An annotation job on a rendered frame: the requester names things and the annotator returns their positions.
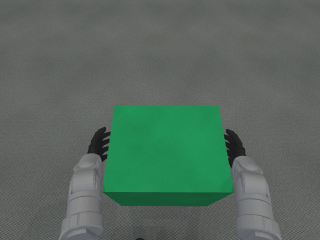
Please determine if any carton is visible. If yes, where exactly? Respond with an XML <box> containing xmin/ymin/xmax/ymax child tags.
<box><xmin>102</xmin><ymin>105</ymin><xmax>234</xmax><ymax>207</ymax></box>

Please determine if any robot left hand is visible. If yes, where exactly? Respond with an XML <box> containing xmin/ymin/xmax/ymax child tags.
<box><xmin>87</xmin><ymin>127</ymin><xmax>111</xmax><ymax>162</ymax></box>

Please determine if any robot left forearm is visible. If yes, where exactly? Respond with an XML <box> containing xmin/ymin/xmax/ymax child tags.
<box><xmin>58</xmin><ymin>153</ymin><xmax>104</xmax><ymax>240</ymax></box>

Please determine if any robot right hand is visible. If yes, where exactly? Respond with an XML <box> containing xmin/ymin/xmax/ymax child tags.
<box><xmin>224</xmin><ymin>129</ymin><xmax>246</xmax><ymax>168</ymax></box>

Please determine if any robot right forearm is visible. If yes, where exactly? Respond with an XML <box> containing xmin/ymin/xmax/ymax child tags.
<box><xmin>231</xmin><ymin>155</ymin><xmax>282</xmax><ymax>240</ymax></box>

